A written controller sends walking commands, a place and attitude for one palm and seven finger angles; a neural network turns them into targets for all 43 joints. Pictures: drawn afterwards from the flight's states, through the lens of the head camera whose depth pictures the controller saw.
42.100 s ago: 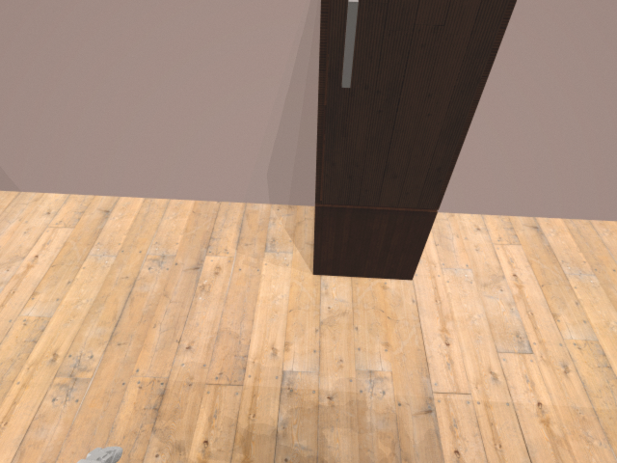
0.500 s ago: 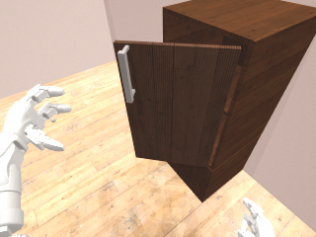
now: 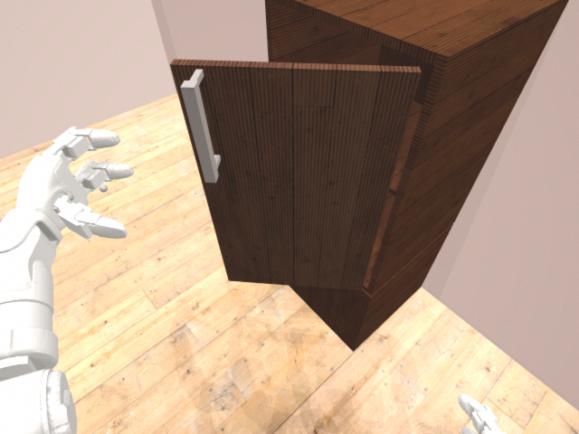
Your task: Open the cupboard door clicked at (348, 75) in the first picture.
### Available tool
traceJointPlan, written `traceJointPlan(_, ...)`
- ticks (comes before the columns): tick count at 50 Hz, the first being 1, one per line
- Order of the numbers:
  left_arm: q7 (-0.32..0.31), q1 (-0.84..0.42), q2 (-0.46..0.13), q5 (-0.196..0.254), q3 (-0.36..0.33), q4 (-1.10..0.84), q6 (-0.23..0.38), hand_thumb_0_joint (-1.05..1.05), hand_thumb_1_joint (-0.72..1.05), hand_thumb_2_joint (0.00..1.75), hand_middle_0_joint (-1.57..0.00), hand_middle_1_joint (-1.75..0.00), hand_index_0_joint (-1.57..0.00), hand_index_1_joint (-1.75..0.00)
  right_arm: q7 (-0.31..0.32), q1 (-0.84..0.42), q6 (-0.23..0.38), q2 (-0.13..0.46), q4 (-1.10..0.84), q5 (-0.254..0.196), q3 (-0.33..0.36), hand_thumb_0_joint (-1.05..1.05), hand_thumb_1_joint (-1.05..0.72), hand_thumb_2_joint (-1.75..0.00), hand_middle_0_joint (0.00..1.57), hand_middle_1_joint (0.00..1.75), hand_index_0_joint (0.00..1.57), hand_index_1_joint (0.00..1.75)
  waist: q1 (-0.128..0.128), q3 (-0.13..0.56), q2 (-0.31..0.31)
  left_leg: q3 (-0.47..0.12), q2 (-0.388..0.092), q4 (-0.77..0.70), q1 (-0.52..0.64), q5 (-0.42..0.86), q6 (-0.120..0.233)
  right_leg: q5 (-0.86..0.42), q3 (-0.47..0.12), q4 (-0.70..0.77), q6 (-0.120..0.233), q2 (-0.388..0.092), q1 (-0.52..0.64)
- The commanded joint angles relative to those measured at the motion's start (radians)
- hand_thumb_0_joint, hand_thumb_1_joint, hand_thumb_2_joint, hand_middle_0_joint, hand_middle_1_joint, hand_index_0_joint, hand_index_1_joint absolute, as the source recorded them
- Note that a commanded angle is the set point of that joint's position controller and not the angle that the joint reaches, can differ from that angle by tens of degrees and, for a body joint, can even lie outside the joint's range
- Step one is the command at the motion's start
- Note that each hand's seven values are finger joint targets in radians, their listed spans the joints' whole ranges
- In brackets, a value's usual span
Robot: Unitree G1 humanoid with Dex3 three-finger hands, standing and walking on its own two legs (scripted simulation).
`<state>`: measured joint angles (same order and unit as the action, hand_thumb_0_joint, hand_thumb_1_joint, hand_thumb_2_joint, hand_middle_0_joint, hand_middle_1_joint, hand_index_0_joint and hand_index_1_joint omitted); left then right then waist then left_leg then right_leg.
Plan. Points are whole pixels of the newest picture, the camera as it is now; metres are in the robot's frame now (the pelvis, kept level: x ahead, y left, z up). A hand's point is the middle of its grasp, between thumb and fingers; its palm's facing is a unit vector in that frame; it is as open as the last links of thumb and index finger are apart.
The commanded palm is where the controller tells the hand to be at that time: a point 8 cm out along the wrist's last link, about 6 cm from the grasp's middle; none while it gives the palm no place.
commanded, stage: move the hooked fingers beside the handle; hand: left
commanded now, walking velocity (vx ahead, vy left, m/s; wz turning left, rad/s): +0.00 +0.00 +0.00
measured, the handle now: (205, 129) +0.52 +0.16 +0.16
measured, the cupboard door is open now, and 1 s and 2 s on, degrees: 44 44 44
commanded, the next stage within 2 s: slide the fingers in behind the handle in 1.74 s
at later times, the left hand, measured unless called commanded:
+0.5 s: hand (133, 161) +0.43 +0.23 +0.17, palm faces -0.03 -1.00 +0.00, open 14.0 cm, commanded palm +0.41 +0.29 +0.17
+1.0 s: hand (161, 139) +0.49 +0.21 +0.16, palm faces -0.03 -1.00 +0.00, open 14.0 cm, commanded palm +0.47 +0.27 +0.16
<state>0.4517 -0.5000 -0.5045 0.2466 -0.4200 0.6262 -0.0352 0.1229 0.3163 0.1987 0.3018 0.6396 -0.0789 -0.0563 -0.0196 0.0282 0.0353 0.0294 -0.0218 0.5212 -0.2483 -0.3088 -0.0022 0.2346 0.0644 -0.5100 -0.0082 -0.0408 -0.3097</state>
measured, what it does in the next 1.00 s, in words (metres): stands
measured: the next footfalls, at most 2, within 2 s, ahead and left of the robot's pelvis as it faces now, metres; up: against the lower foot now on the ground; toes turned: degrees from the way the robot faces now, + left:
none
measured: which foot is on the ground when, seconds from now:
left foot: down 0.00-1.00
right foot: down 0.00-1.00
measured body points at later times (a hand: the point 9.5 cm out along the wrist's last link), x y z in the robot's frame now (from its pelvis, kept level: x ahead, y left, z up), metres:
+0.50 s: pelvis +0.01 +0.01 +0.00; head +0.03 +0.00 +0.45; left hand +0.42 +0.29 +0.17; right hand +0.11 -0.25 -0.10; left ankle -0.02 +0.12 -0.74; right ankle +0.02 -0.13 -0.74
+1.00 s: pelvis +0.00 +0.01 -0.01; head +0.06 +0.00 +0.44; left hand +0.48 +0.27 +0.17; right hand +0.02 -0.27 -0.12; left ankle -0.02 +0.12 -0.74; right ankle +0.02 -0.13 -0.74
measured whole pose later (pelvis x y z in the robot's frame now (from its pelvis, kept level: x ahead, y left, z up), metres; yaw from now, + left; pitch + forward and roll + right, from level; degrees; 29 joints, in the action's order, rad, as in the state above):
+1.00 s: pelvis +0.00 +0.01 -0.01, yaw -1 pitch +9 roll -1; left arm 0.37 -0.95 -0.58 0.13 -0.40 1.17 0.14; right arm 0.09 0.40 0.09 0.31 0.69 -0.05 -0.04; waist -0.12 0.05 0.02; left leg 0.04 -0.03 0.58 -0.41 -0.33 0.01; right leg 0.23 0.05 -0.54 -0.02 -0.04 -0.47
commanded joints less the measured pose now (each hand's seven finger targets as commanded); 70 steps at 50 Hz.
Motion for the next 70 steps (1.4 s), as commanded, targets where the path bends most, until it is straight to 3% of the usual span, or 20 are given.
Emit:
traceJointPlan(1,0.002,-0.475,-0.316,0.017,-0.052,-0.188,0.077,0.0,-0.5,0.3,-0.3,-1.2,-0.3,-1.2,0.007,-0.045,0.041,0.134,-0.135,0.004,0.052,0.0,-0.9,-0.9,0.2,0.3,0.2,0.3,-0.005,0.266,0.035,-0.03,0.019,-0.06,0.053,0.271,0.03,-0.245,-0.018,0.041,0.033,0.025,0.124)
traceJointPlan(3,-0.001,-0.473,-0.309,0.014,-0.051,-0.19,0.085,0.0,-0.5,0.3,-0.3,-1.2,-0.3,-1.2,0.004,-0.04,0.041,0.13,-0.136,0.007,0.054,0.0,-0.9,-0.9,0.2,0.3,0.2,0.3,-0.001,0.293,0.072,-0.034,0.019,-0.053,0.075,0.299,0.027,-0.262,-0.017,0.034,0.037,0.025,0.123)
traceJointPlan(6,-0.004,-0.445,-0.3,0.025,-0.062,-0.18,0.091,0.0,-0.5,0.3,-0.3,-1.2,-0.3,-1.2,-0.002,-0.032,0.035,0.131,-0.137,0.008,0.058,0.0,-0.9,-0.9,0.2,0.3,0.2,0.3,0.006,0.319,0.013,-0.03,0.015,-0.047,0.08,0.352,0.029,-0.321,-0.015,0.028,0.035,0.028,0.149)
traceJointPlan(10,-0.013,-0.436,-0.311,0.014,-0.066,-0.113,0.072,0.0,-0.5,0.3,-0.3,-1.2,-0.3,-1.2,-0.008,-0.02,0.017,0.138,-0.129,0.007,0.058,0.0,-0.9,-0.9,0.2,0.3,0.2,0.3,0.008,0.266,-0.007,-0.029,0.013,-0.052,0.041,0.339,0.026,-0.312,-0.011,0.029,0.037,0.025,0.133)
traceJointPlan(17,-0.031,-0.62,-0.254,-0.004,0.013,-0.135,0.112,0.0,-0.5,0.3,-0.3,-1.2,-0.3,-1.2,-0.003,-0.003,0.002,0.129,-0.121,0.011,0.06,0.0,-0.9,-0.9,0.2,0.3,0.2,0.3,-0.029,0.336,0.049,-0.037,0.012,-0.036,0.103,0.365,0.026,-0.311,-0.017,0.023,0.038,0.031,0.1)
traceJointPlan(21,-0.047,-0.645,-0.269,-0.009,-0.001,-0.034,0.114,0.0,-0.5,0.3,-0.3,-1.2,-0.3,-1.2,-0.003,0.018,-0.01,0.135,-0.092,0.013,0.06,0.0,-0.9,-0.9,0.2,0.3,0.2,0.3,-0.036,0.307,0.001,-0.037,0.01,-0.039,0.074,0.346,0.025,-0.305,-0.012,0.027,0.037,0.033,0.092)
traceJointPlan(24,-0.06,-0.668,-0.24,-0.027,0.028,0.028,0.111,0.0,-0.5,0.3,-0.3,-1.2,-0.3,-1.2,-0.008,0.026,-0.018,0.134,-0.087,0.015,0.058,0.0,-0.9,-0.9,0.2,0.3,0.2,0.3,-0.036,0.292,0.037,-0.041,0.012,-0.04,0.055,0.333,0.018,-0.285,-0.011,0.021,0.04,0.027,0.067)
traceJointPlan(25,-0.068,-0.655,-0.291,-0.033,-0.011,0.047,0.117,0.0,-0.5,0.3,-0.3,-1.2,-0.3,-1.2,-0.009,0.035,-0.027,0.141,-0.084,0.017,0.063,0.0,-0.9,-0.9,0.2,0.3,0.2,0.3,-0.029,0.303,-0.01,-0.037,0.01,-0.034,0.043,0.34,0.022,-0.297,-0.012,0.02,0.04,0.026,0.093)
traceJointPlan(27,-0.068,-0.703,-0.249,-0.036,0.03,0.033,0.133,0.0,-0.5,0.3,-0.3,-1.2,-0.3,-1.2,-0.013,0.034,-0.032,0.135,-0.092,0.018,0.06,0.0,-0.9,-0.9,0.2,0.3,0.2,0.3,-0.038,0.323,0.023,-0.035,0.012,-0.034,0.049,0.352,0.021,-0.314,-0.016,0.015,0.039,0.027,0.092)
traceJointPlan(30,-0.076,-0.688,-0.297,-0.036,-0.012,0.066,0.159,0.0,-0.5,0.3,-0.3,-1.2,-0.3,-1.2,-0.014,0.053,-0.043,0.142,-0.084,0.022,0.065,0.0,-0.9,-0.9,0.2,0.3,0.2,0.3,-0.031,0.341,-0.011,-0.034,0.006,-0.027,0.04,0.37,0.023,-0.331,-0.016,0.007,0.038,0.028,0.111)
traceJointPlan(35,-0.078,-0.798,-0.273,-0.049,0.028,0.144,0.183,0.0,-0.5,0.3,-0.3,-1.2,-0.3,-1.2,-0.013,0.083,-0.055,0.146,-0.06,0.022,0.068,0.0,-0.9,-0.9,0.2,0.3,0.2,0.3,-0.066,0.297,0.016,-0.03,0.006,-0.024,0.02,0.311,0.023,-0.281,-0.019,0.014,0.035,0.03,0.053)
traceJointPlan(38,-0.083,-0.844,-0.313,-0.059,0.001,0.178,0.209,0.0,-0.5,0.3,-0.3,-1.2,-0.3,-1.2,-0.014,0.103,-0.057,0.151,-0.048,0.025,0.071,0.0,-0.9,-0.9,0.2,0.3,0.2,0.3,-0.069,0.343,0.023,-0.032,0.01,-0.019,0.013,0.31,0.023,-0.29,-0.025,0.006,0.034,0.031,0.063)
traceJointPlan(40,-0.081,-0.881,-0.273,-0.064,0.043,0.182,0.225,0.0,-0.5,0.3,-0.3,-1.2,-0.3,-1.2,-0.016,0.117,-0.061,0.148,-0.041,0.029,0.072,0.0,-0.9,-0.9,0.2,0.3,0.2,0.3,-0.083,0.355,0.04,-0.03,0.008,-0.009,0.027,0.336,0.022,-0.307,-0.023,0.0,0.035,0.031,0.052)
traceJointPlan(43,-0.082,-0.878,-0.331,-0.066,-0.011,0.283,0.229,0.0,-0.5,0.3,-0.3,-1.2,-0.3,-1.2,-0.016,0.136,-0.07,0.159,-0.028,0.03,0.072,0.0,-0.9,-0.9,0.2,0.3,0.2,0.3,-0.083,0.341,-0.014,-0.029,0.011,-0.008,-0.035,0.286,0.025,-0.289,-0.027,-0.001,0.03,0.036,0.055)
traceJointPlan(47,-0.086,-0.951,-0.378,-0.099,-0.008,0.339,0.242,0.0,-0.5,0.3,-0.3,-1.2,-0.3,-1.2,-0.019,0.165,-0.083,0.17,-0.02,0.034,0.072,0.0,-0.9,-0.9,0.2,0.3,0.2,0.3,-0.106,0.335,0.027,-0.027,0.015,0.006,-0.076,0.251,0.028,-0.268,-0.039,-0.007,0.028,0.034,0.024)
traceJointPlan(52,-0.067,-0.887,-0.39,-0.084,-0.046,0.295,0.278,0.0,-0.5,0.3,-0.3,-1.2,-0.3,-1.2,-0.027,0.182,-0.098,0.163,-0.041,0.038,0.081,0.0,-0.9,-0.9,0.2,0.3,0.2,0.3,-0.074,0.465,0.039,-0.027,0.012,0.027,-0.02,0.364,0.026,-0.363,-0.037,-0.031,0.03,0.042,0.085)
traceJointPlan(56,-0.057,-0.838,-0.396,-0.081,-0.05,0.351,0.244,0.0,-0.5,0.3,-0.3,-1.2,-0.3,-1.2,-0.027,0.188,-0.12,0.172,-0.045,0.033,0.081,0.0,-0.9,-0.9,0.2,0.3,0.2,0.3,-0.078,0.367,0.004,-0.017,0.011,0.015,-0.081,0.319,0.031,-0.336,-0.028,-0.023,0.027,0.046,0.055)
traceJointPlan(63,-0.061,-0.881,-0.39,-0.075,-0.047,0.204,0.272,0.0,-0.5,0.3,-0.3,-1.2,-0.3,-1.2,-0.028,0.183,-0.128,0.158,-0.062,0.033,0.086,0.0,-0.9,-0.9,0.2,0.3,0.2,0.3,-0.081,0.461,0.056,-0.025,0.006,0.03,0.006,0.395,0.029,-0.371,-0.03,-0.029,0.029,0.051,0.07)
traceJointPlan(67,-0.056,-0.853,-0.319,-0.062,-0.006,0.248,0.239,0.0,-0.5,0.3,-0.3,-1.2,-0.3,-1.2,-0.029,0.176,-0.128,0.156,-0.051,0.029,0.084,0.0,-0.9,-0.9,0.2,0.3,0.2,0.3,-0.088,0.393,0.061,-0.024,0.002,0.027,0.006,0.385,0.029,-0.345,-0.023,-0.018,0.029,0.053,0.018)
traceJointPlan(70,-0.068,-0.849,-0.335,-0.069,-0.014,0.25,0.226,0.0,-0.5,0.3,-0.3,-1.2,-0.3,-1.2,-0.029,0.173,-0.131,0.159,-0.056,0.032,0.082,0.0,-0.9,-0.9,0.2,0.3,0.2,0.3,-0.083,0.385,0.063,-0.02,0.005,0.03,-0.008,0.387,0.029,-0.347,-0.019,-0.024,0.033,0.048,0.027)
